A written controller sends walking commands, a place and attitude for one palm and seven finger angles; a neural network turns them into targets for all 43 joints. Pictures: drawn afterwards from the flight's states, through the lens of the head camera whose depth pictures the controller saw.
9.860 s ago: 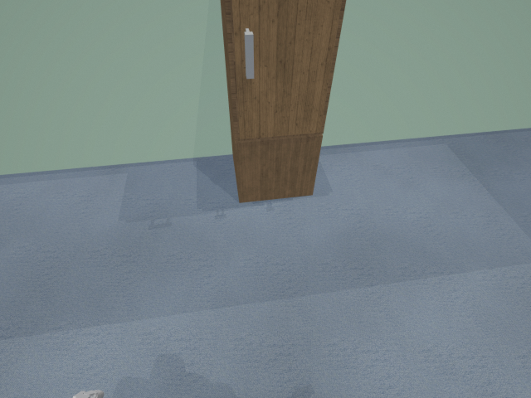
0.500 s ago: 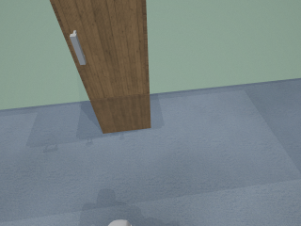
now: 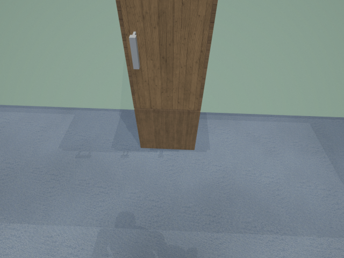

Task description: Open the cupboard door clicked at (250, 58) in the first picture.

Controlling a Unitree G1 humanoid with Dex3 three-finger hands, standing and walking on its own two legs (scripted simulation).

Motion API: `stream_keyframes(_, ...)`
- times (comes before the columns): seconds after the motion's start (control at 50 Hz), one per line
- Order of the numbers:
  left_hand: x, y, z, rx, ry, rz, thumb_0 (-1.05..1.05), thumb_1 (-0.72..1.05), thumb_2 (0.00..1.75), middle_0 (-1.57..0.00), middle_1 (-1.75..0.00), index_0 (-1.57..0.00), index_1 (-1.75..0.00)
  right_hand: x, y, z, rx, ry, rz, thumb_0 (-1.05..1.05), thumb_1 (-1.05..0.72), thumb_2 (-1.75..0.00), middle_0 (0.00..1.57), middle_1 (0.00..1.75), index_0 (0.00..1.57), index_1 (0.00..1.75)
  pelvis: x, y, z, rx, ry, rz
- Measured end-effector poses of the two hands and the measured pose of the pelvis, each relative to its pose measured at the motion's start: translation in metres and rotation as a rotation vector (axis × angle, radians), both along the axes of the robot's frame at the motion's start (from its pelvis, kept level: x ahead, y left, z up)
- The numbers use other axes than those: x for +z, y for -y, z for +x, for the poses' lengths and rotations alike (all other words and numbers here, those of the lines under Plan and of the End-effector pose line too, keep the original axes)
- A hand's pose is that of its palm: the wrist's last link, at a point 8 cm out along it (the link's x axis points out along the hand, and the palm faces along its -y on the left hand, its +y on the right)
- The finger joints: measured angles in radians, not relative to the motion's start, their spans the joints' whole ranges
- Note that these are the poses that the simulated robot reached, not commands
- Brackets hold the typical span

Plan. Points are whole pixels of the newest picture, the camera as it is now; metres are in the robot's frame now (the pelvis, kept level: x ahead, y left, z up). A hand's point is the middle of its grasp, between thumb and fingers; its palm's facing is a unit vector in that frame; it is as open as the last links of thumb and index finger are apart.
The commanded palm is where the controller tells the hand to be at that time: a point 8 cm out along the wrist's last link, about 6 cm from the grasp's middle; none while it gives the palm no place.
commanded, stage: take the last steps up to it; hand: left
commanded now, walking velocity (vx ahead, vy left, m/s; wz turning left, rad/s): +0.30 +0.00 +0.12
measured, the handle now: (135, 50) +0.91 +0.22 +0.02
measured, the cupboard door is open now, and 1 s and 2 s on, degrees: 0 0 0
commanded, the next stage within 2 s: come to a stop and stand still in 1.10 s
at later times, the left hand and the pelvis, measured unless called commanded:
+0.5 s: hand out of the picture -0.05 +0.16 -0.18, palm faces +0.23 -0.96 -0.13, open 7.4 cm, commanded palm none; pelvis +0.08 +0.03 -0.01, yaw +5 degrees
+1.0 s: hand (119, 187) +0.35 +0.19 -0.16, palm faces +0.05 -0.97 -0.25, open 7.4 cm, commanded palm none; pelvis +0.24 +0.00 -0.02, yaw +2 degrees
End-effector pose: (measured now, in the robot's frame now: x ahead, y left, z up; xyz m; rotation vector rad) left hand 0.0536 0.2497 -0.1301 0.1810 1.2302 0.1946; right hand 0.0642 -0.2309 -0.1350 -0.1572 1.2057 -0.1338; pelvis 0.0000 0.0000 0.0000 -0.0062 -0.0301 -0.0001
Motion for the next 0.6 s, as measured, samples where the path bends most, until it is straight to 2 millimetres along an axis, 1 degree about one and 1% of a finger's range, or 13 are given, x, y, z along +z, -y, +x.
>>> stream_keyframes(0.06, -0.002, 0.017, -0.002, -0.009, 0.036, 0.005, 0.0, 0.9, 0.9, -0.2, -0.3, -0.2, -0.3, -0.016, 0.01, -0.014, -0.015, -0.028, 0.026, 0.0, -0.9, -0.9, 0.2, 0.3, 0.2, 0.3, -0.008, 0.012, 0.001, 0.01, -0.001, 0.024)
stream_keyframes(0.1, -0.001, 0.028, -0.012, 0.013, 0.042, 0.0, 0.0, 0.9, 0.9, -0.2, -0.3, -0.2, -0.3, -0.022, 0.016, -0.023, -0.009, -0.064, 0.035, 0.0, -0.91, -0.9, 0.2, 0.3, 0.2, 0.3, -0.008, 0.016, 0.002, 0.026, 0.007, 0.016)
stream_keyframes(0.18, 0.005, 0.045, -0.045, 0.066, -0.024, -0.022, 0.0, 0.9, 0.9, -0.2, -0.3, -0.2, -0.3, -0.016, 0.024, -0.027, -0.008, -0.108, 0.048, 0.01, -0.91, -0.9, 0.2, 0.3, 0.2, 0.3, 0.002, 0.02, 0.012, 0.032, 0.007, 0.028)
stream_keyframes(0.24, 0.005, 0.054, -0.069, 0.099, -0.108, -0.045, 0.0, 0.9, 0.9, -0.2, -0.3, -0.2, -0.3, -0.01, 0.027, -0.024, -0.015, -0.119, 0.043, 0.01, -0.91, -0.9, 0.19, 0.3, 0.2, 0.3, 0.007, 0.019, 0.022, 0.046, 0.003, 0.032)
stream_keyframes(0.3, 0.004, 0.061, -0.089, 0.138, -0.178, -0.071, 0.0, 0.9, 0.9, -0.2, -0.3, -0.2, -0.3, -0.008, 0.025, -0.016, -0.005, -0.143, 0.033, 0.01, -0.91, -0.9, 0.19, 0.3, 0.2, 0.3, 0.008, 0.015, 0.033, 0.061, -0.003, 0.026)
stream_keyframes(0.34, 0.002, 0.063, -0.099, 0.166, -0.22, -0.09, 0.0, 0.9, 0.9, -0.2, -0.3, -0.2, -0.3, -0.007, 0.02, -0.006, 0.012, -0.159, 0.027, 0.01, -0.91, -0.9, 0.19, 0.3, 0.2, 0.3, 0.008, 0.01, 0.041, 0.069, -0.008, 0.021)
stream_keyframes(0.38, 0.0, 0.063, -0.107, 0.194, -0.262, -0.109, 0.0, 0.9, 0.9, -0.2, -0.3, -0.2, -0.3, -0.006, 0.011, 0.01, 0.036, -0.162, 0.021, 0.01, -0.91, -0.9, 0.19, 0.3, 0.2, 0.3, 0.006, 0.003, 0.05, 0.078, -0.012, 0.016)
stream_keyframes(0.42, -0.003, 0.06, -0.113, 0.222, -0.303, -0.128, 0.0, 0.9, 0.9, -0.2, -0.3, -0.2, -0.3, -0.006, -0.002, 0.032, 0.065, -0.151, 0.016, 0.01, -0.91, -0.9, 0.19, 0.3, 0.2, 0.3, 0.003, -0.006, 0.061, 0.085, -0.016, 0.009)
stream_keyframes(0.46, -0.009, 0.054, -0.116, 0.246, -0.343, -0.147, 0.0, 0.9, 0.9, -0.2, -0.3, -0.2, -0.3, -0.007, -0.017, 0.059, 0.092, -0.119, 0.01, 0.01, -0.91, -0.9, 0.19, 0.3, 0.2, 0.3, -0.001, -0.017, 0.072, 0.089, -0.018, 0.003)
stream_keyframes(0.5, -0.018, 0.045, -0.115, 0.255, -0.385, -0.165, 0.0, 0.9, 0.9, -0.2, -0.3, -0.2, -0.3, -0.012, -0.033, 0.085, 0.106, -0.061, -0.002, 0.01, -0.91, -0.9, 0.19, 0.3, 0.2, 0.3, -0.011, -0.03, 0.085, 0.081, -0.018, -0.009)
stream_keyframes(0.54, -0.024, 0.033, -0.104, 0.233, -0.417, -0.17, 0.01, 0.9, 0.9, -0.2, -0.3, -0.2, -0.3, -0.012, -0.045, 0.105, 0.089, -0.003, -0.008, 0.01, -0.92, -0.9, 0.19, 0.3, 0.2, 0.3, -0.016, -0.038, 0.093, 0.065, -0.009, 0.004)
stream_keyframes(0.56, -0.025, 0.026, -0.094, 0.214, -0.418, -0.166, 0.01, 0.9, 0.9, -0.2, -0.3, -0.2, -0.3, -0.01, -0.048, 0.111, 0.072, 0.021, -0.011, 0.0, -0.92, -0.9, 0.19, 0.3, 0.2, 0.3, -0.015, -0.041, 0.098, 0.054, -0.005, 0.007)
stream_keyframes(0.6, -0.025, 0.01, -0.063, 0.174, -0.386, -0.15, 0.01, 0.9, 0.9, -0.2, -0.3, -0.2, -0.3, -0.004, -0.05, 0.118, 0.037, 0.049, -0.019, 0.0, -0.94, -0.9, 0.2, 0.3, 0.2, 0.3, -0.01, -0.045, 0.108, 0.041, -0.001, 0.009)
